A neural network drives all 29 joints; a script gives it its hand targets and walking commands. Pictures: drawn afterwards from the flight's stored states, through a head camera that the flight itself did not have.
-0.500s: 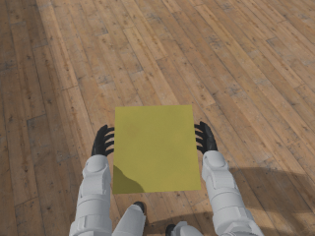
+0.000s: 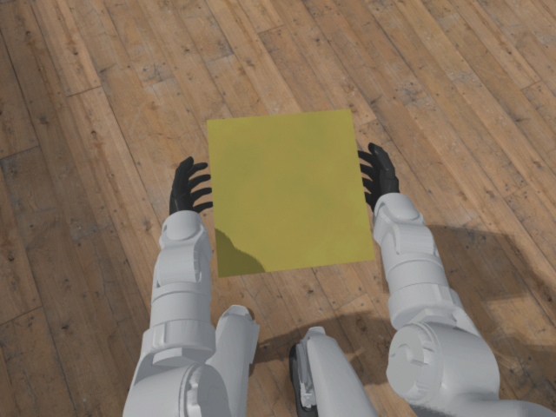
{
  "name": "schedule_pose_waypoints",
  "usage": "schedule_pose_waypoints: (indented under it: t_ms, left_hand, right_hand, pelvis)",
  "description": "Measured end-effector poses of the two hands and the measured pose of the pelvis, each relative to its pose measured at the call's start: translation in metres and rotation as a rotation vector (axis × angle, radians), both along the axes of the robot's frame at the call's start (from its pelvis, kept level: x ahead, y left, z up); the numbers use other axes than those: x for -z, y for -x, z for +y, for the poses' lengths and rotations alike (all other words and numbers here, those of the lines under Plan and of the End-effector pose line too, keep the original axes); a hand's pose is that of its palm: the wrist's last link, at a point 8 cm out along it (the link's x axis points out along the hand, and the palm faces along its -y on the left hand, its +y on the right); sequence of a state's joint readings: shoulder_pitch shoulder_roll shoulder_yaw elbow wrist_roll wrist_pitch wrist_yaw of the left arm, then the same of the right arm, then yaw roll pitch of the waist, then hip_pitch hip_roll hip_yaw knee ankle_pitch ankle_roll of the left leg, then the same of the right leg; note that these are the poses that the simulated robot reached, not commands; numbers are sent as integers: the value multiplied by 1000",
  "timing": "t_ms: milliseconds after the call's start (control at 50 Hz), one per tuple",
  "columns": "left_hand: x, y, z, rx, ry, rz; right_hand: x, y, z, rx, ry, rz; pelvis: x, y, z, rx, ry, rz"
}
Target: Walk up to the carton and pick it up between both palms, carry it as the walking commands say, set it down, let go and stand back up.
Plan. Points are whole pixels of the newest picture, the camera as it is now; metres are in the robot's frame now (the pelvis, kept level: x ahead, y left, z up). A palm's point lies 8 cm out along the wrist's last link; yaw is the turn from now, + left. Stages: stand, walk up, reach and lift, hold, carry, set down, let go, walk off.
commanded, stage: set down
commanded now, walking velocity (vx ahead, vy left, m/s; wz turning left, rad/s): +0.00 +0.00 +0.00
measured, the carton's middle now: (282, 206) +0.42 +0.03 -0.13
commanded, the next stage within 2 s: none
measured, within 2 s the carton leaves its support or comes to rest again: neither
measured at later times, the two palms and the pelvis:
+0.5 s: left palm (185, 210) +0.41 +0.19 -0.16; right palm (348, 200) +0.46 -0.09 -0.16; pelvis +0.03 -0.02 -0.06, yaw -1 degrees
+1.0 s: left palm (190, 214) +0.43 +0.20 -0.26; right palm (333, 202) +0.48 -0.08 -0.24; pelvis -0.03 +0.00 -0.15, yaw -3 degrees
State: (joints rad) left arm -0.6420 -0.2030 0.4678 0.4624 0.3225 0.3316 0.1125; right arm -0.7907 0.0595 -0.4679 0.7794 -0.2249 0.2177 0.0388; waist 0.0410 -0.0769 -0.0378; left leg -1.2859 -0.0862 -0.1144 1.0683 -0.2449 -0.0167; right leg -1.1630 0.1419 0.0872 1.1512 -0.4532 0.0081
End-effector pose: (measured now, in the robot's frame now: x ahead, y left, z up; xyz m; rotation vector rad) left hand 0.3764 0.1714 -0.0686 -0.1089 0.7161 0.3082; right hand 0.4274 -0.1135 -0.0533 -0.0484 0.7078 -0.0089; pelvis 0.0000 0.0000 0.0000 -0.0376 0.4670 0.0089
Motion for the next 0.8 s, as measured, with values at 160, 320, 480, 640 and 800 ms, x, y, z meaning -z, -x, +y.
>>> schedule_pose_waypoints:
  t_ms: [160, 320, 480, 640, 800]
  left_hand:
    - [31, -14, 5, -5, -32, -2]
    - [57, -26, 14, 12, -47, -4]
    - [88, -27, 20, -4, -47, 21]
    - [114, -43, 23, 5, -39, -24]
    - [148, -38, 28, 11, -31, 6]
  right_hand:
    - [38, -15, 5, -5, -28, -1]
    - [73, -22, 14, 2, -46, 0]
    - [108, -27, 21, -16, -49, 23]
    - [131, -39, 23, -25, -19, -24]
    - [161, -34, 27, -24, -1, 3]
  pelvis:
    - [22, -12, -11, 18, -12, 122]
    - [43, -27, -19, 26, -22, 218]
    - [61, -31, -18, 23, -20, 268]
    - [86, -18, -15, 39, -20, 293]
    - [112, 1, -8, 42, -5, 291]
